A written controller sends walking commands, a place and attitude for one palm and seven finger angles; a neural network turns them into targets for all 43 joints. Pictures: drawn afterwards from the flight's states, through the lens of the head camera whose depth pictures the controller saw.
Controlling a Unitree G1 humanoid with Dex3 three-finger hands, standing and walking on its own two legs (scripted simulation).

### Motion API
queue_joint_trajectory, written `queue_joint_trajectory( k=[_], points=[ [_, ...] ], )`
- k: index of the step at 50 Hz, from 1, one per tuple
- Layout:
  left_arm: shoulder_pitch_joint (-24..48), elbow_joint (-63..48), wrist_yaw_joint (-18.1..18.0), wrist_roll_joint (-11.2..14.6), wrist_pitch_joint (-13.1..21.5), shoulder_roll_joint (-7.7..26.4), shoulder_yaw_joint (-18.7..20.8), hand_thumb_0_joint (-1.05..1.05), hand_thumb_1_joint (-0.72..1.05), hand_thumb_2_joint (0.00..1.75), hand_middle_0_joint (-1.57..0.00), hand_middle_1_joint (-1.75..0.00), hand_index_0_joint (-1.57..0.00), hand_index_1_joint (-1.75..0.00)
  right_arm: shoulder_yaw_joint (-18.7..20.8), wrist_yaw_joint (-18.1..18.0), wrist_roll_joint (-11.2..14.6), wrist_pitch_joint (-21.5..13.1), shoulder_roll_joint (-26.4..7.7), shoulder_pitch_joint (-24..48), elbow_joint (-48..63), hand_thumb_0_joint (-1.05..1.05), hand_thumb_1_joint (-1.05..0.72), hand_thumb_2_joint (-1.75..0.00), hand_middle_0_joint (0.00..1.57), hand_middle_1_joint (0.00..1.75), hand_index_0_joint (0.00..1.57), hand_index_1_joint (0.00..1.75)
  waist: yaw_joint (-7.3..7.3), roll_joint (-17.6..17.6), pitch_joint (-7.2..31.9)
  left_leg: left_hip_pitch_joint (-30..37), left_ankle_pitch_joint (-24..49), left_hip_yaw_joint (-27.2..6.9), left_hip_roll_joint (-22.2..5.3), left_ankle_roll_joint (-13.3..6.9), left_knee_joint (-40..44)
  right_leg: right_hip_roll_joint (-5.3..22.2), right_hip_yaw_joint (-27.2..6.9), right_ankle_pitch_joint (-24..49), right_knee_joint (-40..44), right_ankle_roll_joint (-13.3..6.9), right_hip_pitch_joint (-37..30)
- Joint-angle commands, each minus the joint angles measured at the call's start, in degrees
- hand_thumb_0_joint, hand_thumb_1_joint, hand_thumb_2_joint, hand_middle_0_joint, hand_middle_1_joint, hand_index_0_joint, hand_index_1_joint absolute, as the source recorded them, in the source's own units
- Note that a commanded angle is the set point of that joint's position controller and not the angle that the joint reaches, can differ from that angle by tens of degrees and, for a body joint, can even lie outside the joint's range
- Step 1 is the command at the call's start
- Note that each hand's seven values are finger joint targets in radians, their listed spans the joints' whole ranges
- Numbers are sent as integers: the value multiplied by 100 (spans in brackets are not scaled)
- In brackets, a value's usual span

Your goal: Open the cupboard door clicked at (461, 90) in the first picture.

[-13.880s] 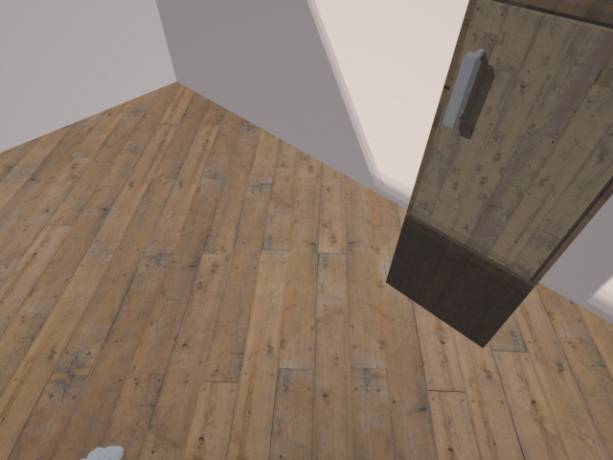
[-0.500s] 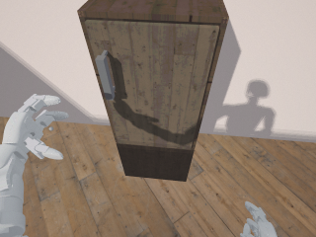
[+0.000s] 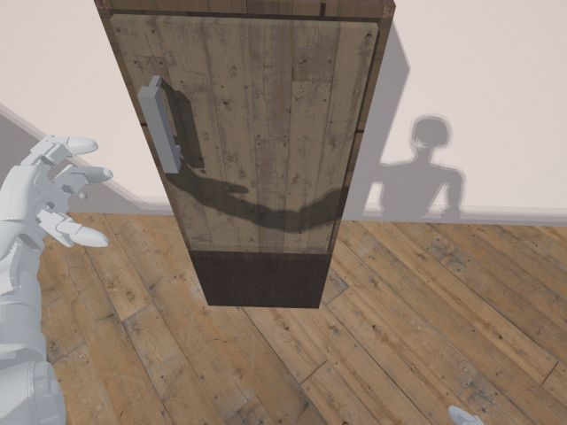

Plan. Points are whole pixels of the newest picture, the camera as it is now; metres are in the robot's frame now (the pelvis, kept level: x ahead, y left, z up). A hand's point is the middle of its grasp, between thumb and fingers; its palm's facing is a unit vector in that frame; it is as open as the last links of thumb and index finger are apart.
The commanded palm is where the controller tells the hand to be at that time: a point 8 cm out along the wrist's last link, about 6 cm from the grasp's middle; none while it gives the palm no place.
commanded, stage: move the hooked fingers beside the handle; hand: left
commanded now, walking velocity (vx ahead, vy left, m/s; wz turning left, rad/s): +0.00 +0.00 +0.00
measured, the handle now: (164, 126) +0.55 +0.21 +0.11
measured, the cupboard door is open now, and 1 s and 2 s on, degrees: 0 0 0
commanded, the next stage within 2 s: slide the fingers in behind the handle in 1.74 s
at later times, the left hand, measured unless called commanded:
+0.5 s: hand (103, 163) +0.45 +0.27 +0.12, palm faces -0.02 -1.00 -0.01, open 14.0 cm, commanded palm +0.43 +0.32 +0.12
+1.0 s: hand (121, 139) +0.50 +0.26 +0.12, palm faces -0.02 -1.00 +0.00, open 14.0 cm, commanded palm +0.48 +0.32 +0.11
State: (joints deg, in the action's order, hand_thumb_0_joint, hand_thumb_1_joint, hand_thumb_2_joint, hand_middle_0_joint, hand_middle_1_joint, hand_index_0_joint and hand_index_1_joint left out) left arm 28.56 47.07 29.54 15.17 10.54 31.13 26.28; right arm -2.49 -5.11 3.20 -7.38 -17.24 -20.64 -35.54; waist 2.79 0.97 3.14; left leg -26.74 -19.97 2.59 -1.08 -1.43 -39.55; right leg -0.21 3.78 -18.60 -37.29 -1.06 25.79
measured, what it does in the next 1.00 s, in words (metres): stands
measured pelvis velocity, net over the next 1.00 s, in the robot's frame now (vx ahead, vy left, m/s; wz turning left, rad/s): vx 0.01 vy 0.01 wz -0.02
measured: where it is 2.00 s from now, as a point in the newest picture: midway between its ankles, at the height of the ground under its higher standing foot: outside the picture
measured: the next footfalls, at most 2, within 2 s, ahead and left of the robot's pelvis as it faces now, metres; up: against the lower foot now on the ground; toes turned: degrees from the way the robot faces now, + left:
none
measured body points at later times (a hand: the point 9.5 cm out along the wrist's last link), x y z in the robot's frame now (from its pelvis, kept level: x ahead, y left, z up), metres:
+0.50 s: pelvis +0.01 +0.01 +0.00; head +0.07 +0.03 +0.44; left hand +0.44 +0.33 +0.12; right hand +0.06 -0.26 -0.11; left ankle +0.00 +0.10 -0.72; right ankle +0.00 -0.11 -0.72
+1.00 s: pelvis +0.01 +0.01 -0.01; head +0.11 +0.03 +0.43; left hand +0.50 +0.32 +0.12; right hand +0.00 -0.27 -0.11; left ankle +0.00 +0.10 -0.72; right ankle +0.00 -0.11 -0.72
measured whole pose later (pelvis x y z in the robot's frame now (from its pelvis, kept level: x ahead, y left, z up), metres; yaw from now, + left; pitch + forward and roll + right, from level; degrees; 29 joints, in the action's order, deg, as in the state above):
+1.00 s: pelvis +0.01 +0.01 -0.01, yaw -1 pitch +16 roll -2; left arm 53.4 70.8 27.6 7.9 15.6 41.3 27.1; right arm -2.7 -3.6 1.3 2.0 -17.6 -24.5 -36.2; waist 9.1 0.5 3.8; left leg -38.7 -22.2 2.7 -2.0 -2.1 -44.8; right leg -1.0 3.5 -19.3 -40.1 -0.4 37.0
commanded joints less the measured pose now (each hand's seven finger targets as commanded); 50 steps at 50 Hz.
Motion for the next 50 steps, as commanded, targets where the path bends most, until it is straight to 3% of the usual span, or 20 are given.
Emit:
queue_joint_trajectory(
  k=[1, 2, 4, 7, 10, 11, 13, 16, 19, 22, 24, 28, 33, 36, 37, 40, 43, 45, 46, 50],
  points=[
    [2466, -1077, 41, 145, 398, 1532, 52, 0, -50, 30, -30, -120, -30, -120, 356, -60, 4, -169, -893, -50, 704, 0, -90, -90, 20, 30, 20, 30, 48, 319, 1606, 931, 1677, -384, 83, -54, 443, -118, -219, 1634, 357, -77, -418],
    [2529, -933, 8, 99, 390, 1764, 225, 0, -50, 30, -30, -120, -30, -120, 379, -66, 10, -145, -929, -93, 653, 0, -90, -90, 20, 30, 20, 30, 53, 254, 1600, 884, 1624, -408, 69, -49, 443, -123, -215, 1592, 349, -63, -357],
    [2845, -701, -33, 22, 392, 1676, 72, 0, -50, 30, -30, -120, -30, -120, 357, -59, 0, -100, -925, -124, 608, 0, -90, -90, 20, 30, 20, 30, 132, 327, 1491, 813, 1441, -411, 73, -47, 448, -106, -205, 1409, 366, -51, -186],
    [3001, -488, -101, -82, 481, 2070, 337, 0, -50, 30, -30, -120, -30, -120, 366, -51, -33, -19, -954, -222, 592, 0, -90, -90, 20, 30, 20, 30, 78, 387, 1802, 786, 1658, -414, 72, -38, 371, -99, -238, 1595, 263, -64, -341],
    [3194, -592, -129, -156, 639, 1843, 121, 0, -50, 30, -30, -120, -30, -120, 372, 0, -58, 18, -920, -269, 593, 0, -90, -90, 20, 30, 20, 30, 103, 722, 2024, 1167, 2076, -477, 35, 10, 303, -121, -195, 1718, 206, -81, -155],
    [3131, -566, -146, -113, 672, 1976, 279, 0, -50, 30, -30, -120, -30, -120, 386, 5, -72, 49, -945, -331, 592, 0, -90, -90, 20, 30, 20, 30, 49, 601, 2138, 1184, 2281, -510, 22, 20, 264, -140, -180, 1824, 161, -102, -240],
    [3321, -324, -122, -120, 637, 1701, 16, 0, -50, 30, -30, -120, -30, -120, 373, 20, -64, 104, -931, -346, 548, 0, -90, -90, 20, 30, 20, 30, 188, 441, 1950, 1136, 2230, -522, -15, 22, 278, -150, -144, 1757, 191, -57, -35],
    [3161, -5, -148, -157, 596, 2190, 442, 0, -50, 30, -30, -120, -30, -120, 393, 21, -84, 200, -995, -441, 555, 0, -90, -90, 20, 30, 20, 30, 62, 362, 2033, 898, 2265, -466, 16, -4, 240, -140, -175, 1889, 140, -75, -244],
    [3681, 14, -149, -277, 656, 1954, 89, 0, -50, 30, -30, -120, -30, -120, 386, 37, -88, 275, -969, -486, 505, 0, -90, -90, 20, 30, 20, 30, 261, 458, 1894, 972, 2229, -515, -16, 5, 224, -145, -147, 1744, 154, -44, 85],
    [3828, -127, -169, -253, 790, 1993, 137, 0, -50, 30, -30, -120, -30, -120, 408, 55, -113, 328, -977, -563, 479, 0, -90, -90, 20, 30, 20, 30, 255, 661, 2258, 1275, 2568, -562, -47, 46, 148, -174, -152, 1816, 114, -54, 104],
    [3907, 64, -160, -245, 793, 1821, 7, 0, -50, 30, -30, -120, -30, -120, 420, 53, -111, 373, -979, -619, 402, 0, -90, -90, 20, 30, 20, 30, 338, 483, 2170, 1274, 2513, -593, -74, 41, 140, -183, -117, 1719, 131, -41, 253],
    [4138, 479, -211, -345, 737, 2053, 100, 0, -50, 30, -30, -120, -30, -120, 407, 45, -127, 465, -1016, -703, 330, 0, -90, -90, 20, 30, 20, 30, 381, 467, 2012, 993, 2282, -557, -49, 8, 124, -172, -141, 1667, 125, -29, 300],
    [4330, 557, -273, -460, 868, 2428, 316, 0, -50, 30, -30, -120, -30, -120, 400, 65, -159, 587, -1030, -822, 336, 0, -90, -90, 20, 30, 20, 30, 371, 579, 2321, 973, 2460, -560, -51, 15, 38, -185, -169, 1816, 44, -29, 188],
    [4545, 745, -252, -452, 888, 2341, 186, 0, -50, 30, -30, -120, -30, -120, 373, 59, -158, 647, -1030, -855, 323, 0, -90, -90, 20, 30, 20, 30, 464, 556, 2139, 779, 2271, -505, -32, -33, 11, -200, -188, 1793, 54, -32, 222],
    [4467, 941, -252, -505, 860, 2595, 361, 0, -50, 30, -30, -120, -30, -120, 381, 52, -150, 675, -1066, -899, 308, 0, -90, -90, 20, 30, 20, 30, 430, 509, 2153, 695, 2188, -519, -36, -31, 3, -202, -197, 1754, 44, -20, 237],
    [4818, 1148, -245, -616, 795, 2506, 138, 0, -50, 30, -30, -120, -30, -120, 363, 41, -160, 719, -1075, -986, 270, 0, -90, -90, 20, 30, 20, 30, 594, 555, 2070, 579, 2007, -512, -32, -53, -34, -192, -212, 1649, 66, 2, 400],
    [5143, 1180, -242, -673, 828, 2894, 312, 0, -50, 30, -30, -120, -30, -120, 347, 21, -177, 774, -1115, -1083, 236, 0, -90, -90, 20, 30, 20, 30, 644, 671, 2285, 565, 2040, -536, -42, -54, -112, -194, -238, 1694, 14, 5, 401],
    [4814, 1153, -215, -678, 870, 2860, 374, 0, -50, 30, -30, -120, -30, -120, 367, 48, -203, 791, -1089, -1152, 279, 0, -90, -90, 20, 30, 20, 30, 508, 795, 2597, 723, 2358, -527, -36, -38, -171, -204, -233, 1866, -37, -10, 311],
    [4797, 1122, -183, -609, 891, 2711, 279, 0, -50, 30, -30, -120, -30, -120, 368, 58, -205, 823, -1081, -1181, 282, 0, -90, -90, 20, 30, 20, 30, 553, 694, 2662, 828, 2630, -546, -60, -33, -191, -234, -196, 2036, -83, -17, 283],
    [4639, 1352, -116, -614, 717, 2660, 211, 0, -50, 30, -30, -120, -30, -120, 370, 90, -178, 935, -1099, -1175, 333, 0, -90, -90, 20, 30, 20, 30, 599, 513, 2284, 430, 2208, -463, -45, -87, -169, -230, -210, 1882, -16, 31, 372]
  ],
)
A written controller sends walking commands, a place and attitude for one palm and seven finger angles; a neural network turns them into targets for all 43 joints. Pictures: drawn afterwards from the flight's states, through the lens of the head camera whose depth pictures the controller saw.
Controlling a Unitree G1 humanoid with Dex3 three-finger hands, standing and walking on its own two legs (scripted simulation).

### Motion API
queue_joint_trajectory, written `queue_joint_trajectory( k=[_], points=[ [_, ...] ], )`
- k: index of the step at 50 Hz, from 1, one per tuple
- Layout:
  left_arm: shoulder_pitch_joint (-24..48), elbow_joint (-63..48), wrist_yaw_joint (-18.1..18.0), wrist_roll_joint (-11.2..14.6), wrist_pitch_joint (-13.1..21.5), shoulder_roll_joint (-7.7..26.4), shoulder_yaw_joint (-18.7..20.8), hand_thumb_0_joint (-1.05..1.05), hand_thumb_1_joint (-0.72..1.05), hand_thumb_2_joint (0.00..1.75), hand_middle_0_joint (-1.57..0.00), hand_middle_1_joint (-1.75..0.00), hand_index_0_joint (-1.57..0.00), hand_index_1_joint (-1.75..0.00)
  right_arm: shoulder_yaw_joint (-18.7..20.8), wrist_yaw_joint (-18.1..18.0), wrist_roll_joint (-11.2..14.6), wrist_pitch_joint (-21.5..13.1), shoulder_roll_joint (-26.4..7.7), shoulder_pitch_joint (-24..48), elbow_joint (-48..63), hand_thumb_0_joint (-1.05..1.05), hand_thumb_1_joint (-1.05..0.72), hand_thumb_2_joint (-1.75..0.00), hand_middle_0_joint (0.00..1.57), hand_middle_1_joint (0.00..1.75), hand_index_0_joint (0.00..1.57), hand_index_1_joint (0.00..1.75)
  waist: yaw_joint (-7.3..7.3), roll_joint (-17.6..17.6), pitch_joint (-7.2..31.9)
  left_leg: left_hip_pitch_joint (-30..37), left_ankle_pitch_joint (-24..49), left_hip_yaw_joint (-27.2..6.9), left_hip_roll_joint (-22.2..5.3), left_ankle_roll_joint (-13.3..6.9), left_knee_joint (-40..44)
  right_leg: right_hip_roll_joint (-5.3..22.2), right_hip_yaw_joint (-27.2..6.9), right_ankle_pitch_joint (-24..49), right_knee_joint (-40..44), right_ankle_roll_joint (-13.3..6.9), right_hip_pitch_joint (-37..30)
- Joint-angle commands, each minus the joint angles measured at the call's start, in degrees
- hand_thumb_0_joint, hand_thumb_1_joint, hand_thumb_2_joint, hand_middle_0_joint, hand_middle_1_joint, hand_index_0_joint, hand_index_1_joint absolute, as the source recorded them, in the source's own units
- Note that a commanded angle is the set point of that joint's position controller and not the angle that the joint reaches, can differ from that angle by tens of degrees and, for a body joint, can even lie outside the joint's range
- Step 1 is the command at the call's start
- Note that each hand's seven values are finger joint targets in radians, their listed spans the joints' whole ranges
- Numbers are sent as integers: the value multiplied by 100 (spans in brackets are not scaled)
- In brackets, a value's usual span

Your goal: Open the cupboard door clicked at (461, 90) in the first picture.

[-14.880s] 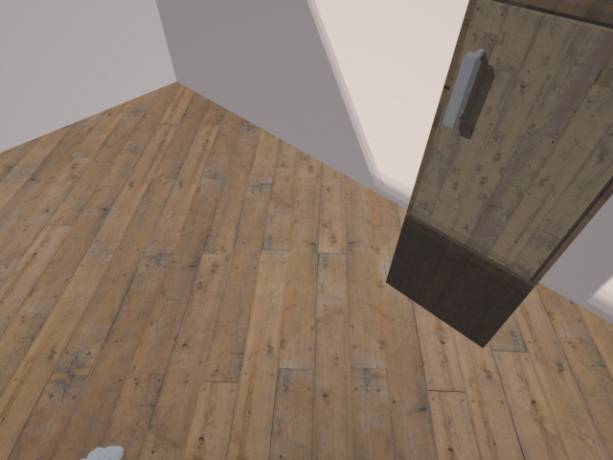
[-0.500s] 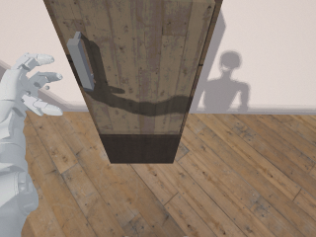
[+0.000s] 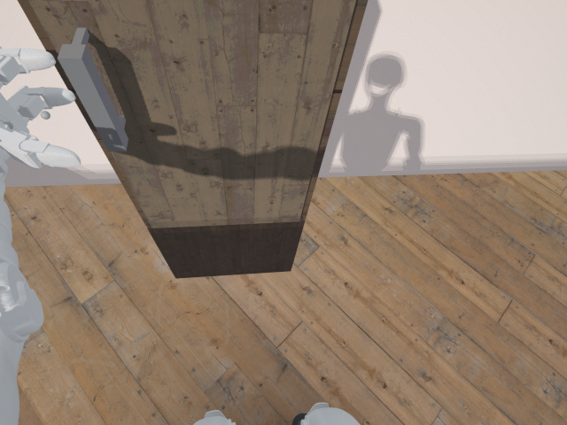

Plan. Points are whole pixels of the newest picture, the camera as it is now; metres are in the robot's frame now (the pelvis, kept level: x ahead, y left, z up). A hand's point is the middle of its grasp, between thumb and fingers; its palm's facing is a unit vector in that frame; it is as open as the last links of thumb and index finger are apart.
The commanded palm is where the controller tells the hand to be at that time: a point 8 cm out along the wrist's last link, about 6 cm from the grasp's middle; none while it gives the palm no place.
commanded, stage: move the hooked fingers beside the handle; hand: left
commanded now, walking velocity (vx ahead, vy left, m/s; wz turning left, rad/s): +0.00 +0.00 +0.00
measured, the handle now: (101, 94) +0.54 +0.21 +0.12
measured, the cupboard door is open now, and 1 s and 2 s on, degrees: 0 0 0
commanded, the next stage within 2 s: slide the fingers in behind the handle in 0.74 s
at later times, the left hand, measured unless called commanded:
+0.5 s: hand (30, 133) +0.46 +0.28 +0.13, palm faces +0.02 -1.00 +0.01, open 14.0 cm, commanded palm +0.45 +0.32 +0.12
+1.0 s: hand (34, 129) +0.47 +0.27 +0.13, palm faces +0.00 -1.00 +0.01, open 14.0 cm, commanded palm +0.45 +0.31 +0.12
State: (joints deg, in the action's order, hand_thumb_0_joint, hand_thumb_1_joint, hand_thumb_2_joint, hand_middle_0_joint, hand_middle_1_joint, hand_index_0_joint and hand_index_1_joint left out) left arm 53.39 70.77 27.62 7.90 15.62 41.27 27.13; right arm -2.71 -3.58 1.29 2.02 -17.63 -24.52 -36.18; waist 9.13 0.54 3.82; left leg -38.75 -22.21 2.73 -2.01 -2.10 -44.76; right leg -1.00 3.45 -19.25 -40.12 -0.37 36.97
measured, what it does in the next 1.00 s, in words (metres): stands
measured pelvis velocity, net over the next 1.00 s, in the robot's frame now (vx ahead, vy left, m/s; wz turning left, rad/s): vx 0.00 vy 0.00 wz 0.01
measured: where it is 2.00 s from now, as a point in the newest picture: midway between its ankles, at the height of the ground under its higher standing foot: outside the picture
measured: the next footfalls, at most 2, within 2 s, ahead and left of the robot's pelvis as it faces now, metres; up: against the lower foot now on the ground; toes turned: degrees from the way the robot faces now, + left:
none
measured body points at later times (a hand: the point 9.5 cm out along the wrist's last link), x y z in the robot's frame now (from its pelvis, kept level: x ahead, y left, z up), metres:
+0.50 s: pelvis +0.01 +0.00 +0.00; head +0.09 +0.02 +0.44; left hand +0.46 +0.33 +0.13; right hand +0.05 -0.27 -0.10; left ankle -0.01 +0.09 -0.71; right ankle -0.01 -0.12 -0.71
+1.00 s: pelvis +0.00 +0.00 +0.00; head +0.09 +0.03 +0.44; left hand +0.46 +0.33 +0.13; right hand +0.00 -0.27 -0.11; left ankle -0.01 +0.09 -0.71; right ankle -0.01 -0.12 -0.71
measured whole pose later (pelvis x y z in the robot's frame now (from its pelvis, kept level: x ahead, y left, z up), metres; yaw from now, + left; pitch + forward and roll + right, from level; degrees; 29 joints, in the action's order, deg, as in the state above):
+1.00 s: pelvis +0.00 +0.00 +0.00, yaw +0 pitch +15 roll -3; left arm 50.4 68.3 28.2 10.0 15.8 39.5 25.6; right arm -3.0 -3.5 1.7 3.4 -17.1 -24.8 -36.1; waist 8.0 0.7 4.3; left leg -38.8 -22.8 2.1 -1.8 -2.4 -46.3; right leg -0.9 4.0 -19.7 -40.9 -0.1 36.5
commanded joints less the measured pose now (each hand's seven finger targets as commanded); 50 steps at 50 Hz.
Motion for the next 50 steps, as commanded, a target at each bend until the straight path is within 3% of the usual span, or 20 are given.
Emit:
queue_joint_trajectory(
  k=[1, 4, 7, 14, 16, 18, 20, 22, 25, 27, 28, 30, 33, 35, 39, 40, 45, 47, 49, 50],
  points=[
    [2200, -1091, 67, 128, 225, 1737, 215, 0, -50, 30, -30, -120, -30, -120, 389, -73, 4, 10, -1058, -797, 421, 0, -90, -90, 20, 30, 20, 30, -97, 662, 2251, 1642, 2489, -473, 57, -19, 336, -155, -179, 1999, 235, -69, -800],
    [2115, -1533, 14, 105, 325, 2151, 564, 0, -50, 30, -30, -120, -30, -120, 420, -55, -4, 56, -1043, -813, 505, 0, -90, -90, 20, 30, 20, 30, -201, 756, 2696, 1784, 2752, -450, 57, -25, 292, -156, -221, 2282, 195, -48, -1059],
    [1896, -1948, 27, 221, 426, 1875, 503, 0, -50, 30, -30, -120, -30, -120, 458, -1, -3, 91, -992, -788, 546, 0, -90, -90, 20, 30, 20, 30, -265, 1005, 2944, 2269, 3398, -485, 10, 23, 242, -200, -176, 2499, 170, -58, -996],
    [1352, -1794, 132, 331, 178, 1701, 461, 0, -50, 30, -30, -120, -30, -120, 462, 24, 55, 154, -984, -648, 610, 0, -90, -90, 20, 30, 20, 30, -289, 739, 2402, 2005, 3278, -433, 34, -21, 321, -190, -148, 2546, 244, -51, -1054],
    [1583, -1944, 148, 383, 196, 1381, 196, 0, -50, 30, -30, -120, -30, -120, 445, 15, 60, 139, -962, -584, 619, 0, -90, -90, 20, 30, 20, 30, -199, 892, 2264, 2126, 3277, -436, 30, -17, 320, -194, -136, 2455, 258, -73, -882],
    [1682, -1773, 118, 372, 210, 1552, 314, 0, -50, 30, -30, -120, -30, -120, 453, -6, 62, 140, -989, -592, 554, 0, -90, -90, 20, 30, 20, 30, -152, 626, 2206, 2012, 2958, -451, 30, -21, 321, -193, -149, 2336, 276, -52, -860],
    [1844, -1671, 110, 338, 242, 1338, 107, 0, -50, 30, -30, -120, -30, -120, 426, -25, 58, 108, -976, -532, 533, 0, -90, -90, 20, 30, 20, 30, -84, 637, 2055, 1915, 2637, -468, 43, -13, 340, -178, -133, 2095, 282, -62, -723],
    [2046, -1661, 80, 326, 314, 1470, 168, 0, -50, 30, -30, -120, -30, -120, 421, -55, 51, 90, -1001, -531, 476, 0, -90, -90, 20, 30, 20, 30, -87, 810, 2161, 2040, 2711, -523, 38, 17, 308, -170, -152, 2047, 250, -82, -645],
    [2251, -1687, 54, 288, 371, 1157, -110, 0, -50, 30, -30, -120, -30, -120, 404, -55, 40, 26, -970, -472, 453, 0, -90, -90, 20, 30, 20, 30, -15, 846, 2245, 2156, 2611, -561, 28, 33, 289, -159, -136, 1885, 245, -77, -513],
    [2295, -1763, 37, 312, 412, 1202, -44, 0, -50, 30, -30, -120, -30, -120, 414, -64, 29, 16, -979, -491, 424, 0, -90, -90, 20, 30, 20, 30, -58, 948, 2531, 2403, 2999, -636, -1, 84, 237, -160, -117, 1964, 180, -90, -486],
    [2273, -1603, 25, 309, 377, 1146, -94, 0, -50, 30, -30, -120, -30, -120, 392, -60, 31, 11, -973, -465, 413, 0, -90, -90, 20, 30, 20, 30, -51, 883, 2396, 2285, 2826, -625, 5, 81, 247, -161, -114, 1880, 198, -86, -460],
    [2176, -1413, -21, 279, 319, 1247, -11, 0, -50, 30, -30, -120, -30, -120, 381, -56, 33, -2, -986, -461, 435, 0, -90, -90, 20, 30, 20, 30, -95, 700, 2229, 2026, 2597, -612, 29, 60, 291, -150, -105, 1828, 196, -87, -559],
    [2216, -1495, -100, 208, 321, 1483, 132, 0, -50, 30, -30, -120, -30, -120, 366, -54, 23, 0, -988, -465, 487, 0, -90, -90, 20, 30, 20, 30, -160, 850, 2332, 1954, 2651, -574, 44, 56, 282, -133, -138, 1944, 164, -81, -674],
    [2121, -1432, -121, 185, 326, 1564, 182, 0, -50, 30, -30, -120, -30, -120, 360, -43, 28, 8, -992, -480, 532, 0, -90, -90, 20, 30, 20, 30, -156, 591, 2329, 1777, 2495, -541, 53, 29, 295, -142, -149, 1959, 165, -67, -819],
    [2058, -1491, -44, 165, 420, 1872, 385, 0, -50, 30, -30, -120, -30, -120, 360, -56, 42, 42, -1009, -499, 588, 0, -90, -90, 20, 30, 20, 30, -218, 653, 2405, 1686, 2464, -520, 70, 19, 296, -153, -171, 2017, 144, -78, -960],
    [1992, -1536, -14, 176, 429, 1797, 333, 0, -50, 30, -30, -120, -30, -120, 358, -47, 47, 37, -990, -475, 615, 0, -90, -90, 20, 30, 20, 30, -241, 894, 2415, 1745, 2457, -489, 77, 24, 308, -154, -184, 1993, 159, -87, -933],
    [2202, -1430, 129, 290, 359, 1393, -3, 0, -50, 30, -30, -120, -30, -120, 376, -77, 52, 30, -1025, -550, 497, 0, -90, -90, 20, 30, 20, 30, -29, 773, 2093, 1791, 2100, -560, 28, 20, 355, -179, -120, 1567, 257, -85, -518],
    [2209, -1549, 132, 351, 378, 1417, 73, 0, -50, 30, -30, -120, -30, -120, 401, -94, 37, 18, -1042, -608, 460, 0, -90, -90, 20, 30, 20, 30, -60, 752, 2387, 2016, 2341, -599, 12, 29, 322, -190, -117, 1659, 227, -95, -536],
    [2290, -1518, 112, 336, 336, 1079, -185, 0, -50, 30, -30, -120, -30, -120, 394, -79, 33, -6, -1002, -611, 414, 0, -90, -90, 20, 30, 20, 30, -3, 898, 2244, 2051, 2277, -619, 12, 50, 328, -185, -88, 1515, 250, -97, -337],
    [2294, -1547, 60, 325, 329, 1122, -136, 0, -50, 30, -30, -120, -30, -120, 400, -73, 15, -17, -1006, -634, 377, 0, -90, -90, 20, 30, 20, 30, -32, 865, 2214, 2042, 2287, -653, 0, 59, 346, -183, -64, 1476, 245, -104, -341]
  ],
)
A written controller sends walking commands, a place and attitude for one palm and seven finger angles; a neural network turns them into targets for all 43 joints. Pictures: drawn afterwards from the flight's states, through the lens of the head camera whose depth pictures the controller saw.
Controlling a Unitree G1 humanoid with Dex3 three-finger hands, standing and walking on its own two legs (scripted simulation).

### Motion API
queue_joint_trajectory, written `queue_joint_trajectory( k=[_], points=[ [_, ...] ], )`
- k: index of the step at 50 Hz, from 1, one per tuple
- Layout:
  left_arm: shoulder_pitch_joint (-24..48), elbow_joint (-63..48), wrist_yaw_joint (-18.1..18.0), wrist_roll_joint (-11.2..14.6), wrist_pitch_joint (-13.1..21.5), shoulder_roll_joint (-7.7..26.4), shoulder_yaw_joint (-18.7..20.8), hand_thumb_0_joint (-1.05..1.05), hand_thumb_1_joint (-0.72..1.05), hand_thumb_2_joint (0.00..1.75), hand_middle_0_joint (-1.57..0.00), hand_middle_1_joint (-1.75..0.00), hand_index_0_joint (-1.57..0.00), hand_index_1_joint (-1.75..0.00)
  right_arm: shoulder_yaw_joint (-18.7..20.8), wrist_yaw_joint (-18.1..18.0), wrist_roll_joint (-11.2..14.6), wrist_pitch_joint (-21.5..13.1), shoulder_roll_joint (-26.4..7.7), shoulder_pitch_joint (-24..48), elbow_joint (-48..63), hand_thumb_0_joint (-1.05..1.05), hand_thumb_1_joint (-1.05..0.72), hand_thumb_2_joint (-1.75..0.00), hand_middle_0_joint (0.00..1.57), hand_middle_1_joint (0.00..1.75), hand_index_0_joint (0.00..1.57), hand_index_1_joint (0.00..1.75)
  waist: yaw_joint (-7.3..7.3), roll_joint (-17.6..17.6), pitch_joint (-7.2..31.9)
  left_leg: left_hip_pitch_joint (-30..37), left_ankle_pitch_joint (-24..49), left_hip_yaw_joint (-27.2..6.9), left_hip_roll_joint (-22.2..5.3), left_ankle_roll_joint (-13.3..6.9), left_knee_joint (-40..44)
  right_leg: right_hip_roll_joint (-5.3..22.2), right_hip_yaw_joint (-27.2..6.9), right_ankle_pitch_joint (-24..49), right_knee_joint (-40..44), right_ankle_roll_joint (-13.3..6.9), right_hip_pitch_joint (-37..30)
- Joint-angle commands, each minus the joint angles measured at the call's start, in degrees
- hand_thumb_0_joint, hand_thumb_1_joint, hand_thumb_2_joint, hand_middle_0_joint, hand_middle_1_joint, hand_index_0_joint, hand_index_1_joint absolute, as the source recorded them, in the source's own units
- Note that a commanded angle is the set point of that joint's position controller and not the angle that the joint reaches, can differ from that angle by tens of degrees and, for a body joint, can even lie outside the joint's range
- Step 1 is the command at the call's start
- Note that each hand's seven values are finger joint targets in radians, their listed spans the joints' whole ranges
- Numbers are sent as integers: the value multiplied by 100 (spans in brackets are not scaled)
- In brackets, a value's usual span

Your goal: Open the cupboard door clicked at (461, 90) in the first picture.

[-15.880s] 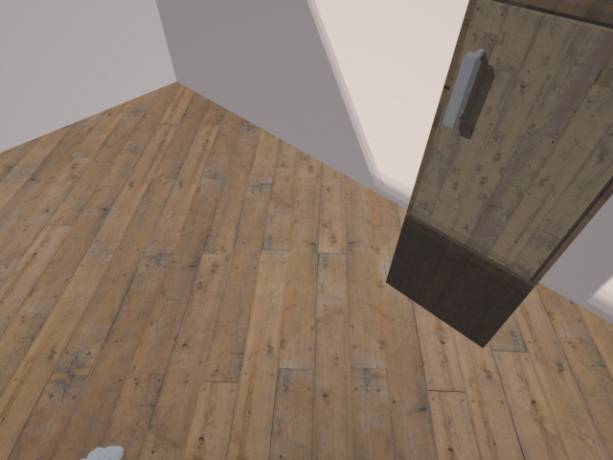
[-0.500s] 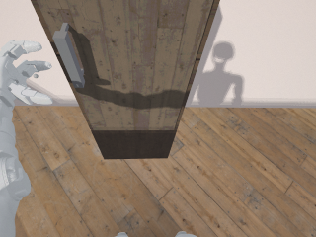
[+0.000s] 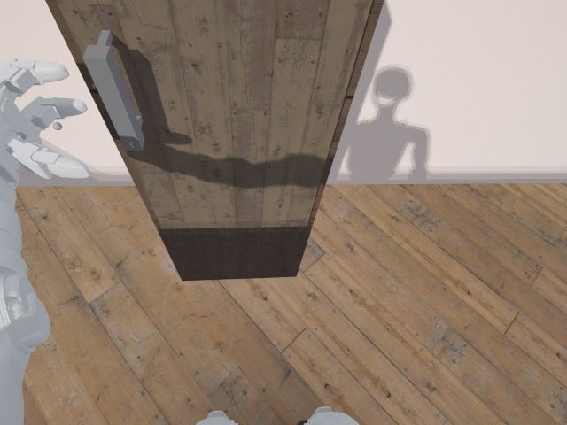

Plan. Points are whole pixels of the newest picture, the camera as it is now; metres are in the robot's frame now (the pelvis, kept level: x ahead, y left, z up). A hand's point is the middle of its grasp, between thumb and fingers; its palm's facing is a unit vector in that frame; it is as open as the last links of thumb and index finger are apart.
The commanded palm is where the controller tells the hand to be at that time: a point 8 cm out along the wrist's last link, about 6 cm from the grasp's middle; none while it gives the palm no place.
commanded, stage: slide the fingers in behind the handle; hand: left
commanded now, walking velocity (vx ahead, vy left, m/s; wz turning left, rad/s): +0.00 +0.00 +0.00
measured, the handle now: (121, 94) +0.54 +0.20 +0.12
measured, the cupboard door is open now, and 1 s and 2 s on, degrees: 0 0 1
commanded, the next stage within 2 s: close the thumb around the handle in 1.44 s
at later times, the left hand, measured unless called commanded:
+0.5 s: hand (93, 122) +0.49 +0.23 +0.12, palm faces -0.01 -1.00 +0.01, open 14.0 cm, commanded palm +0.46 +0.27 +0.12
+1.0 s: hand (128, 124) +0.48 +0.18 +0.12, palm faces -0.01 -1.00 +0.01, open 14.0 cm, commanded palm +0.46 +0.23 +0.12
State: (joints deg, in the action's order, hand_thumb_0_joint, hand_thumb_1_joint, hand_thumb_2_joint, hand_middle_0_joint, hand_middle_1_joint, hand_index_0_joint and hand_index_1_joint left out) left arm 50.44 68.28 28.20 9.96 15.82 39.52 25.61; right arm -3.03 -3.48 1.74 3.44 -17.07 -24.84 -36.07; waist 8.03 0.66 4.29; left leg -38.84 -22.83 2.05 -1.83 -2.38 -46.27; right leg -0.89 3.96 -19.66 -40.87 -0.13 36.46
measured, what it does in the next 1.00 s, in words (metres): stands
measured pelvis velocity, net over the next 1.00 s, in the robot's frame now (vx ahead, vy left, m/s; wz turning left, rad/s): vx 0.00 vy -0.01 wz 0.00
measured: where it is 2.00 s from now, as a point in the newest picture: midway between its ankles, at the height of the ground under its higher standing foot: outside the picture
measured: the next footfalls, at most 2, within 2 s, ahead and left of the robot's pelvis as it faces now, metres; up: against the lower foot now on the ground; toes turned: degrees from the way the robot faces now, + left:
none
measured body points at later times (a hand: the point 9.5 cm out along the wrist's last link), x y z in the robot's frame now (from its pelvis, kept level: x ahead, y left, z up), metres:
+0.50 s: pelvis +0.00 +0.00 +0.00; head +0.09 +0.02 +0.44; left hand +0.48 +0.28 +0.12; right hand +0.03 -0.27 -0.11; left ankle -0.01 +0.09 -0.71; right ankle +0.00 -0.12 -0.71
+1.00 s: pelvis +0.00 -0.01 +0.00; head +0.08 +0.00 +0.44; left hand +0.48 +0.24 +0.12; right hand +0.04 -0.28 -0.11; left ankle -0.01 +0.09 -0.71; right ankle +0.00 -0.12 -0.71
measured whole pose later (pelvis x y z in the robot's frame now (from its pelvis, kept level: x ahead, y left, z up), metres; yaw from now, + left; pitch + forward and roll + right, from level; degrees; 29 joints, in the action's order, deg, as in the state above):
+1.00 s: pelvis +0.00 -0.01 +0.00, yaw +0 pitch +14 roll -2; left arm 49.5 63.8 16.4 8.2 16.4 27.4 20.5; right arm -2.1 -1.7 1.2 1.6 -15.7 -22.0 -35.9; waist 7.3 1.3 4.9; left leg -36.5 -22.9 2.2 -1.7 -1.6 -45.5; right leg -0.8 3.7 -20.7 -41.9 -0.8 35.0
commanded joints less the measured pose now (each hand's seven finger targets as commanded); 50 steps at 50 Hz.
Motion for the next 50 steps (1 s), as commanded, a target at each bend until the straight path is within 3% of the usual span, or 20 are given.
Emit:
queue_joint_trajectory(
  k=[1, 2, 6, 7, 8, 9, 10, 14, 15, 18, 19, 20, 24, 27, 30, 32, 41, 46, 48, 50],
  points=[
    [2588, -1401, -46, 151, 329, 1197, -8, 0, -50, 30, -30, -120, -30, -120, 442, -77, -40, -166, -1056, -622, 367, 0, -90, -90, 20, 30, 20, 30, 73, 913, 2251, 2192, 2562, -600, -22, 93, 482, -202, -108, 1587, 299, -146, -274],
    [2510, -1511, -101, 123, 339, 1323, 112, 0, -50, 30, -30, -120, -30, -120, 454, -49, -52, -174, -1054, -627, 377, 0, -90, -90, 20, 30, 20, 30, -20, 1031, 2432, 2279, 2657, -611, -25, 122, 477, -196, -114, 1605, 284, -140, -314],
    [2387, -1563, -306, 105, 314, 1233, 134, 0, -50, 30, -30, -120, -30, -120, 446, -7, -58, -175, -1027, -598, 425, 0, -90, -90, 20, 30, 20, 30, -44, 789, 2367, 2124, 2725, -555, -11, 95, 473, -199, -117, 1770, 258, -137, -486],
    [2259, -1435, -360, 50, 286, 1395, 269, 0, -50, 30, -30, -120, -30, -120, 442, -1, -53, -167, -1030, -601, 434, 0, -90, -90, 20, 30, 20, 30, -101, 636, 2346, 1993, 2702, -551, -12, 96, 484, -199, -123, 1819, 242, -126, -588],
    [2312, -1437, -416, 11, 281, 1458, 293, 0, -50, 30, -30, -120, -30, -120, 432, 5, -48, -158, -1026, -577, 461, 0, -90, -90, 20, 30, 20, 30, -97, 725, 2266, 1915, 2633, -526, -4, 95, 503, -189, -136, 1823, 244, -122, -608],
    [2407, -1458, -441, -28, 275, 1237, 95, 0, -50, 30, -30, -120, -30, -120, 427, 19, -42, -163, -996, -536, 478, 0, -90, -90, 20, 30, 20, 30, -30, 810, 2183, 1903, 2499, -493, 9, 88, 507, -185, -137, 1761, 259, -114, -536],
    [2345, -1363, -494, -63, 280, 1376, 213, 0, -50, 30, -30, -120, -30, -120, 434, 10, -39, -158, -1008, -552, 479, 0, -90, -90, 20, 30, 20, 30, -64, 592, 2076, 1777, 2358, -510, 1, 81, 518, -186, -128, 1688, 260, -118, -573],
    [2615, -1474, -581, -93, 396, 1302, 140, 0, -50, 30, -30, -120, -30, -120, 425, 4, -40, -193, -993, -531, 498, 0, -90, -90, 20, 30, 20, 30, 14, 722, 2240, 1862, 2309, -475, 15, 67, 478, -188, -187, 1754, 246, -112, -604],
    [2552, -1478, -590, -98, 423, 1421, 243, 0, -50, 30, -30, -120, -30, -120, 430, -1, -44, -192, -1003, -562, 491, 0, -90, -90, 20, 30, 20, 30, -35, 654, 2332, 1879, 2438, -503, 8, 80, 478, -186, -179, 1824, 220, -118, -684],
    [2531, -1466, -544, -57, 424, 1094, 23, 0, -50, 30, -30, -120, -30, -120, 421, 10, -36, -191, -960, -525, 478, 0, -90, -90, 20, 30, 20, 30, 18, 821, 2378, 2013, 2665, -482, 5, 90, 411, -191, -185, 1966, 199, -107, -594],
    [2537, -1399, -527, -33, 384, 948, -59, 0, -50, 30, -30, -120, -30, -120, 429, 21, -40, -200, -958, -535, 452, 0, -90, -90, 20, 30, 20, 30, 67, 648, 2281, 1952, 2567, -474, -1, 75, 411, -198, -168, 1935, 220, -94, -563],
    [2488, -1429, -533, -27, 379, 1120, 76, 0, -50, 30, -30, -120, -30, -120, 442, 15, -40, -194, -982, -547, 449, 0, -90, -90, 20, 30, 20, 30, 3, 640, 2321, 1923, 2564, -482, -4, 74, 424, -191, -180, 1949, 220, -103, -646],
    [2464, -1485, -545, 8, 296, 727, -172, 0, -50, 30, -30, -120, -30, -120, 446, 41, -33, -191, -938, -534, 448, 0, -90, -90, 20, 30, 20, 30, 36, 701, 2351, 2016, 2754, -467, 7, 70, 393, -191, -164, 2078, 211, -97, -601],
    [2411, -1607, -635, 44, 311, 884, 23, 0, -50, 30, -30, -120, -30, -120, 465, 48, -40, -184, -940, -530, 442, 0, -90, -90, 20, 30, 20, 30, -26, 584, 2443, 2002, 2790, -442, 15, 53, 383, -192, -190, 2189, 210, -95, -756],
    [2347, -1844, -708, 25, 347, 610, -148, 0, -50, 30, -30, -120, -30, -120, 473, 82, -48, -192, -890, -491, 467, 0, -90, -90, 20, 30, 20, 30, -54, 672, 2495, 2100, 2939, -454, 15, 71, 401, -188, -164, 2240, 197, -101, -792],
    [2158, -1869, -768, 48, 341, 676, -36, 0, -50, 30, -30, -120, -30, -120, 481, 94, -40, -186, -894, -475, 487, 0, -90, -90, 20, 30, 20, 30, -112, 645, 2534, 2123, 3093, -437, 14, 66, 379, -194, -187, 2360, 193, -99, -855],
    [2442, -1855, -1043, -42, 328, 353, -294, 0, -50, 30, -30, -120, -30, -120, 465, 94, -26, -209, -856, -392, 455, 0, -90, -90, 20, 30, 20, 30, -7, 507, 2065, 1822, 2493, -389, 69, 40, 488, -164, -189, 2127, 245, -118, -861],
    [2664, -1756, -1166, -76, 447, 226, -340, 0, -50, 30, -30, -120, -30, -120, 463, 93, -54, -289, -838, -416, 412, 0, -90, -90, 20, 30, 20, 30, 45, 413, 2237, 1864, 2332, -405, 84, 32, 464, -164, -222, 2050, 229, -108, -853],
    [2543, -1745, -1168, -96, 479, 192, -339, 0, -50, 30, -30, -120, -30, -120, 467, 112, -52, -309, -829, -404, 428, 0, -90, -90, 20, 30, 20, 30, -32, 479, 2443, 1934, 2445, -403, 94, 55, 457, -158, -230, 2138, 189, -107, -918],
    [2502, -1672, -1188, -117, 466, 266, -285, 0, -50, 30, -30, -120, -30, -120, 470, 112, -48, -308, -827, -400, 412, 0, -90, -90, 20, 30, 20, 30, -50, 456, 2349, 1823, 2402, -374, 94, 51, 459, -152, -238, 2163, 195, -105, -953]
  ],
)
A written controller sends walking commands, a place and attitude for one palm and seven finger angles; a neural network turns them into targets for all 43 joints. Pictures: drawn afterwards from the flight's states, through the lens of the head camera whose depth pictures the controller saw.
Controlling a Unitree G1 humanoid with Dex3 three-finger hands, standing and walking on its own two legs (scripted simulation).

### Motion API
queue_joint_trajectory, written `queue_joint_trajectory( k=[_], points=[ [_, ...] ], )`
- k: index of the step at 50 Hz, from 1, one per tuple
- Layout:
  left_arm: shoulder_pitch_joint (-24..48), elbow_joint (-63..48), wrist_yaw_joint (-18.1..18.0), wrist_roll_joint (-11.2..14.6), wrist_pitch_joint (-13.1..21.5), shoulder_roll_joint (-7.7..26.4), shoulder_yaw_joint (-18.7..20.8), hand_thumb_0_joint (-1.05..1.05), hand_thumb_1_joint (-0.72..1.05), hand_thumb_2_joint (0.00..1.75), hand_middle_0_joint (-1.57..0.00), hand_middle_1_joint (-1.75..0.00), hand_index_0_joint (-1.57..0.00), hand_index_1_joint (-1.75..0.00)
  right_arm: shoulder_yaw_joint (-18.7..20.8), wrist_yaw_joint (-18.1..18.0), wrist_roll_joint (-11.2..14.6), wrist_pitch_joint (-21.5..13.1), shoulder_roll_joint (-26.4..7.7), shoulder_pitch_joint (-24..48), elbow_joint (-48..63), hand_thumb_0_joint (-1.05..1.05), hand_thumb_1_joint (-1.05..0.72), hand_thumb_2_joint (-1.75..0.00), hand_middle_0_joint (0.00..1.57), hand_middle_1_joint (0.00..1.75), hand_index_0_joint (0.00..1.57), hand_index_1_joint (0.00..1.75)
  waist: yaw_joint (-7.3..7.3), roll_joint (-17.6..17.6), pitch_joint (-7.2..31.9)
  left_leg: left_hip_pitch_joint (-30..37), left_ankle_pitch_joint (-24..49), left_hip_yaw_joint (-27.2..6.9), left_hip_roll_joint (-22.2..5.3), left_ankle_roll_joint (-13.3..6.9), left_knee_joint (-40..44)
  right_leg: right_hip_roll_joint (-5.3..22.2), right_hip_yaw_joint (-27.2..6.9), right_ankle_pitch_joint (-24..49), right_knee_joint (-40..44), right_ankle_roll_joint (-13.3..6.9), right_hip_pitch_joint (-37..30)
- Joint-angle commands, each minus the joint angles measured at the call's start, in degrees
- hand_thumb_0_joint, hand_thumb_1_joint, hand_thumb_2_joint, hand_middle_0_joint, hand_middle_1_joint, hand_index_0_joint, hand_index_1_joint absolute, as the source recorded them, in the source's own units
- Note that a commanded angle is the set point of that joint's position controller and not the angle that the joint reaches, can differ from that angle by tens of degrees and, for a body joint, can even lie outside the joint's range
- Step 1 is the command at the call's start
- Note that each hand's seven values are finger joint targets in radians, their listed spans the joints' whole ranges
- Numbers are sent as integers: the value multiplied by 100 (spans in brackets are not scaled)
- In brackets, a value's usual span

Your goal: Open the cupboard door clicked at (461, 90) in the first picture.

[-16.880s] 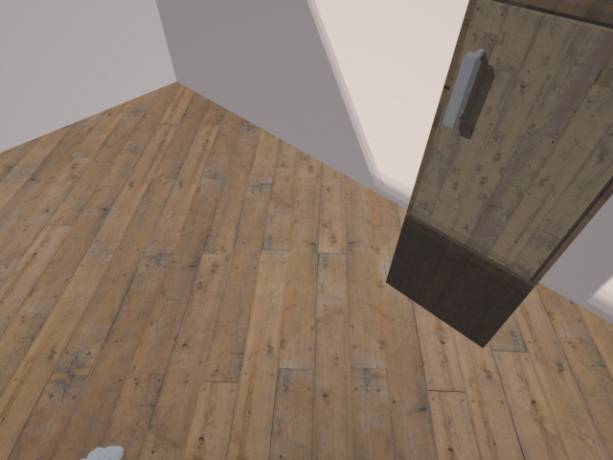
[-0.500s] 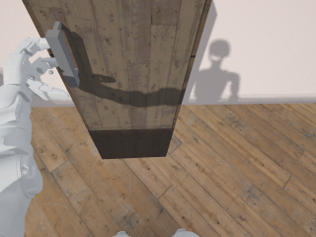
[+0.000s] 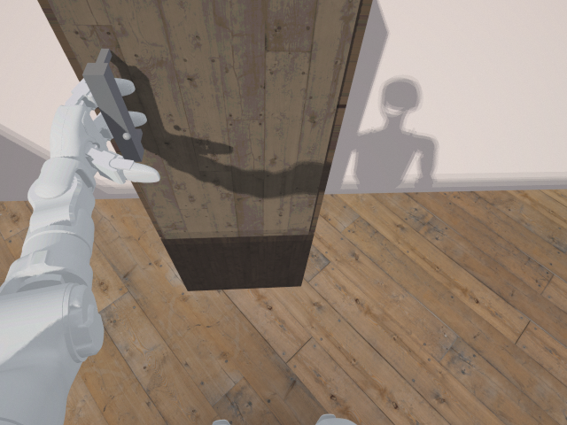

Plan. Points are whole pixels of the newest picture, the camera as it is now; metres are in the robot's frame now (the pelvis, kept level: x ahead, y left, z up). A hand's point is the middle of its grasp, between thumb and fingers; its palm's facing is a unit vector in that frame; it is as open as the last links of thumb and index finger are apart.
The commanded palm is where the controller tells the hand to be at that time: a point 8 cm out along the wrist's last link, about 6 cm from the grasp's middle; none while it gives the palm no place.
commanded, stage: slide the fingers in behind the handle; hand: left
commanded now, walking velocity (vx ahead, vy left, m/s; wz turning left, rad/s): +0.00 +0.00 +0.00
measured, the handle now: (120, 108) +0.54 +0.21 +0.12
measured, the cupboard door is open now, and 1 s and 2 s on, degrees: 0 1 29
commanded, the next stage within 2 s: close the thumb around the handle in 0.44 s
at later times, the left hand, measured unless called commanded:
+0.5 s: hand (128, 136) +0.48 +0.19 +0.12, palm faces +0.00 -1.00 +0.00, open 14.0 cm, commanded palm +0.46 +0.24 +0.12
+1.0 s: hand (129, 133) +0.49 +0.19 +0.12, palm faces -0.01 -1.00 +0.01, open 8.4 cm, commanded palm +0.46 +0.24 +0.12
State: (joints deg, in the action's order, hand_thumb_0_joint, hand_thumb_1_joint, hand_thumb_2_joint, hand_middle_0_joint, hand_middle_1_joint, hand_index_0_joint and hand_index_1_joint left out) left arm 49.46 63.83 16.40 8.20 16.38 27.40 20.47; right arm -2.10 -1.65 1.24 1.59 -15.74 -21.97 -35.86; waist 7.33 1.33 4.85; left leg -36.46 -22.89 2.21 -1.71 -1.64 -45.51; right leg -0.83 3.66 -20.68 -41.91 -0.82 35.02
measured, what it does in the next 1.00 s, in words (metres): stands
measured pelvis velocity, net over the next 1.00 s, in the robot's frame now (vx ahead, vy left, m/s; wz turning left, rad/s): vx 0.00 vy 0.00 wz -0.01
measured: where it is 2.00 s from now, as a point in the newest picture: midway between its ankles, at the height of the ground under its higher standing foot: outside the picture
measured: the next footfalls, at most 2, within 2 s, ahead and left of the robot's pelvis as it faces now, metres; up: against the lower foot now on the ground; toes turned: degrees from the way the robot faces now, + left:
none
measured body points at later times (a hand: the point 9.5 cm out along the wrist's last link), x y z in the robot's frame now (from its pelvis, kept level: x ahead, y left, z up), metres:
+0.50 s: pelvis -0.01 -0.01 +0.00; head +0.08 +0.00 +0.44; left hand +0.48 +0.24 +0.12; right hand +0.01 -0.28 -0.11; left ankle -0.01 +0.10 -0.71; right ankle -0.01 -0.11 -0.71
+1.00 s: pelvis +0.00 +0.00 +0.00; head +0.08 +0.01 +0.44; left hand +0.48 +0.25 +0.12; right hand +0.02 -0.27 -0.11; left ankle -0.01 +0.10 -0.71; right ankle -0.01 -0.11 -0.71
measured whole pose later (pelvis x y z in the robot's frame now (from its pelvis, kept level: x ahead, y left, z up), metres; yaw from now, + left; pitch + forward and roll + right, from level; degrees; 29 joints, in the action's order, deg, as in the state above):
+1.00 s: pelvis +0.00 +0.00 +0.00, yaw +0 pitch +15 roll -2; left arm 50.2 65.0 16.0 7.9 17.3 27.8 21.1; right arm -2.0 -1.8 1.1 1.2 -15.8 -23.0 -36.5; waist 7.8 1.4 5.0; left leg -37.2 -23.0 2.5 -1.7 -1.7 -45.6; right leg -0.9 3.2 -20.6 -42.0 -0.7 35.9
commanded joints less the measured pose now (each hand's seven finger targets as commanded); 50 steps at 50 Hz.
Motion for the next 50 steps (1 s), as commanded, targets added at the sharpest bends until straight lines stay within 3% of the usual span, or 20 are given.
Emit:
queue_joint_trajectory(
  k=[1, 3, 4, 7, 9, 12, 14, 20, 23, 25, 27, 30, 32, 34, 39, 41, 42, 45, 48, 50],
  points=[
    [2607, -1251, -28, 56, 426, 1435, 203, 0, -50, 30, -30, -120, -30, -120, 369, -66, -10, -116, -956, -705, 389, 0, -90, -90, 20, 30, 20, 30, 26, 390, 2302, 1624, 2518, -405, 86, -33, 372, -162, -190, 2318, 274, -47, -818],
    [2695, -1361, -45, 57, 434, 1113, -51, 0, -50, 30, -30, -120, -30, -120, 384, -40, 3, -130, -930, -666, 390, 0, -90, -90, 20, 30, 20, 30, 94, 415, 2244, 1727, 2504, -403, 68, -22, 380, -170, -183, 2269, 311, -28, -665],
    [2667, -1437, -65, 31, 467, 1262, 65, 0, -50, 30, -30, -120, -30, -120, 400, -37, -8, -128, -949, -692, 380, 0, -90, -90, 20, 30, 20, 30, 19, 536, 2377, 1781, 2543, -425, 65, 0, 373, -165, -187, 2246, 281, -42, -691],
    [2743, -1310, -72, 61, 467, 1109, -46, 0, -50, 30, -30, -120, -30, -120, 396, -42, 3, -134, -943, -694, 338, 0, -90, -90, 20, 30, 20, 30, 115, 337, 2214, 1692, 2378, -406, 77, -32, 383, -180, -194, 2195, 334, -26, -658],
    [2790, -1169, -74, 35, 443, 1250, 7, 0, -50, 30, -30, -120, -30, -120, 385, -71, 17, -135, -963, -687, 326, 0, -90, -90, 20, 30, 20, 30, 149, 171, 2083, 1455, 2030, -377, 100, -61, 424, -163, -236, 2079, 378, -14, -731],
    [2838, -1123, -48, 18, 453, 1408, 106, 0, -50, 30, -30, -120, -30, -120, 373, -95, 14, -153, -973, -699, 301, 0, -90, -90, 20, 30, 20, 30, 116, 330, 2191, 1460, 2000, -376, 121, -63, 432, -146, -252, 2073, 373, -31, -797],
    [2795, -1083, -14, 25, 450, 1254, -10, 0, -50, 30, -30, -120, -30, -120, 367, -100, 17, -162, -947, -695, 300, 0, -90, -90, 20, 30, 20, 30, 121, 388, 2144, 1491, 2060, -375, 119, -51, 429, -148, -232, 2081, 371, -34, -740],
    [2918, -978, 22, 56, 436, 1365, 28, 0, -50, 30, -30, -120, -30, -120, 353, -117, 18, -189, -983, -704, 293, 0, -90, -90, 20, 30, 20, 30, 177, 346, 2043, 1351, 1817, -362, 123, -61, 445, -141, -260, 1927, 411, -19, -704],
    [2799, -1022, 21, 58, 472, 1595, 232, 0, -50, 30, -30, -120, -30, -120, 367, -127, 13, -190, -998, -732, 319, 0, -90, -90, 20, 30, 20, 30, 82, 286, 2276, 1385, 1985, -369, 127, -66, 420, -142, -272, 2099, 366, -21, -871],
    [2823, -997, 44, 50, 448, 1329, 23, 0, -50, 30, -30, -120, -30, -120, 355, -113, 15, -194, -967, -709, 326, 0, -90, -90, 20, 30, 20, 30, 128, 364, 2149, 1396, 1931, -367, 125, -57, 427, -146, -243, 2016, 373, -24, -746],
    [2758, -1002, 26, 63, 461, 1555, 220, 0, -50, 30, -30, -120, -30, -120, 359, -121, 5, -179, -992, -740, 323, 0, -90, -90, 20, 30, 20, 30, 71, 367, 2256, 1422, 2122, -362, 125, -59, 402, -149, -248, 2176, 338, -26, -837],
    [2805, -1029, 35, 63, 424, 1365, 55, 0, -33, 37, -31, -122, -31, -122, 359, -121, 20, -174, -968, -716, 339, 0, -90, -90, 20, 30, 20, 30, 138, 347, 2116, 1424, 2060, -360, 107, -58, 409, -153, -235, 2097, 371, -14, -706],
    [2845, -1121, -2, 69, 463, 1536, 206, 0, -22, 42, -32, -123, -32, -123, 370, -121, 4, -169, -998, -762, 327, 0, -90, -90, 20, 30, 20, 30, 96, 299, 2299, 1507, 2198, -406, 101, -50, 409, -160, -221, 2157, 332, -22, -768],
    [2760, -1094, 0, 70, 447, 1362, 108, 0, -11, 47, -33, -124, -33, -124, 371, -103, 5, -176, -970, -746, 338, 0, -90, -90, 20, 30, 20, 30, 86, 411, 2287, 1586, 2256, -390, 100, -32, 406, -161, -211, 2156, 341, -22, -718],
    [2923, -1050, -37, 38, 420, 1428, 103, 0, 17, 59, -35, -127, -35, -127, 364, -109, 3, -161, -991, -737, 306, 0, -90, -90, 20, 30, 20, 30, 155, 375, 2086, 1450, 2040, -398, 92, -41, 417, -157, -213, 1981, 360, -17, -606],
    [2829, -974, -55, 42, 419, 1679, 325, 0, 28, 64, -36, -128, -36, -128, 360, -129, -12, -156, -1025, -792, 314, 0, -90, -90, 20, 30, 20, 30, 113, 205, 2194, 1411, 2162, -410, 95, -60, 395, -164, -218, 2120, 328, -30, -757],
    [2910, -1074, -46, 26, 437, 1694, 312, 0, 34, 66, -36, -129, -36, -129, 359, -123, -10, -161, -1004, -787, 320, 0, -90, -90, 20, 30, 20, 30, 101, 342, 2339, 1469, 2271, -401, 99, -47, 398, -158, -234, 2223, 302, -17, -814],
    [2839, -1143, -11, 31, 464, 1346, 78, 0, 51, 73, -37, -131, -37, -131, 370, -95, -12, -164, -960, -758, 326, 0, -90, -90, 20, 30, 20, 30, 127, 487, 2302, 1685, 2413, -419, 72, -16, 353, -172, -188, 2176, 306, -25, -589],
    [2569, -1227, -7, 80, 483, 1489, 282, 0, 68, 80, -38, -133, -38, -133, 392, -81, -15, -141, -975, -775, 366, 0, -90, -90, 20, 30, 20, 30, 1, 513, 2561, 1804, 2776, -419, 63, 1, 323, -180, -189, 2408, 254, -34, -743],
    [2627, -1179, -5, 75, 419, 1326, 116, 0, 79, 85, -39, -134, -39, -134, 382, -75, -6, -123, -964, -754, 353, 0, -90, -90, 20, 30, 20, 30, 84, 334, 2276, 1668, 2626, -413, 54, -14, 361, -189, -167, 2327, 286, -18, -670]
  ],
)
